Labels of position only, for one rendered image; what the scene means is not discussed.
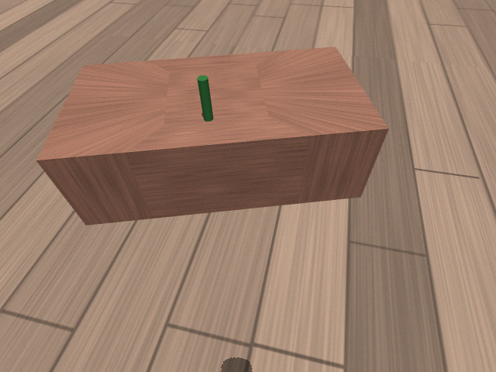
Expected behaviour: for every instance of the can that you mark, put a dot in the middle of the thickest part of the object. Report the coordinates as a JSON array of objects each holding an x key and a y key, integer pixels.
[{"x": 205, "y": 98}]

